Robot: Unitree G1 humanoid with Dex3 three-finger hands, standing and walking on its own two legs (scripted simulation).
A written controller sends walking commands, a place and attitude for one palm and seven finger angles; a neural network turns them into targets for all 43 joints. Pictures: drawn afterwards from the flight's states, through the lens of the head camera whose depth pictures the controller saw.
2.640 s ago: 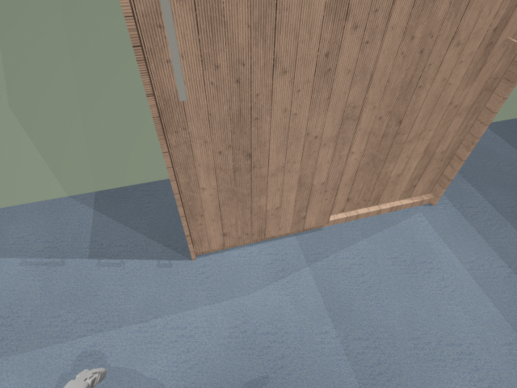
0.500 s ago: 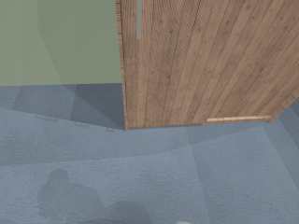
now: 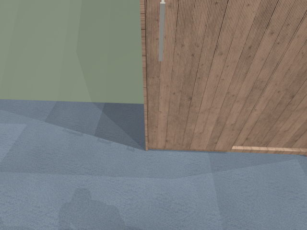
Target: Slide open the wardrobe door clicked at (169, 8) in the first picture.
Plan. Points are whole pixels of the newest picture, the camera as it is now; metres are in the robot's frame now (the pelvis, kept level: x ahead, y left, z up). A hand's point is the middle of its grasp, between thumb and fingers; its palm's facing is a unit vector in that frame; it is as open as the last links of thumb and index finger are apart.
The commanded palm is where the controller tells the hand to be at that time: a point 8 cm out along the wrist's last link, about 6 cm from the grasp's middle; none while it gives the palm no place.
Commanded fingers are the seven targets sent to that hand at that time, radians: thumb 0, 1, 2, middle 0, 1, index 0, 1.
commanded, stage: take the last steps up to it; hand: left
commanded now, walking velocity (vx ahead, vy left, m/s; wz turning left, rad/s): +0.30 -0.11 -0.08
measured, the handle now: (161, 32) +0.82 +0.02 +0.17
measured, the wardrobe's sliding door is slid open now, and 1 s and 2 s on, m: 0.00 0.00 0.00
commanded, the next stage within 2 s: come to a stop and stand still in 0.74 s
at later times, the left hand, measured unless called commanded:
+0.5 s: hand (102, 207) +0.23 +0.19 -0.18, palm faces -0.08 -0.98 -0.17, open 7.4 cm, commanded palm none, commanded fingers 0.00 0.90 0.90 -0.20 -0.30 -0.20 -0.30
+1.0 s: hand (138, 173) +0.37 +0.08 -0.19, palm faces +0.01 -0.99 -0.16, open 7.3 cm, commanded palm none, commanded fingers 0.00 0.90 0.90 -0.20 -0.30 -0.20 -0.30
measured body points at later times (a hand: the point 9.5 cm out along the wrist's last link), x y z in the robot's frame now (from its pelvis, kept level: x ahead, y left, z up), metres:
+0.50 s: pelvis +0.16 +0.00 -0.01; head +0.18 +0.02 +0.44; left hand +0.24 +0.24 -0.16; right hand +0.06 -0.21 -0.15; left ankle +0.05 +0.14 -0.74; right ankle +0.25 -0.16 -0.69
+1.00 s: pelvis +0.34 -0.08 -0.01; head +0.36 -0.07 +0.44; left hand +0.37 +0.14 -0.18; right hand +0.42 -0.31 -0.15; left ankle +0.41 +0.02 -0.74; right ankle +0.31 -0.16 -0.74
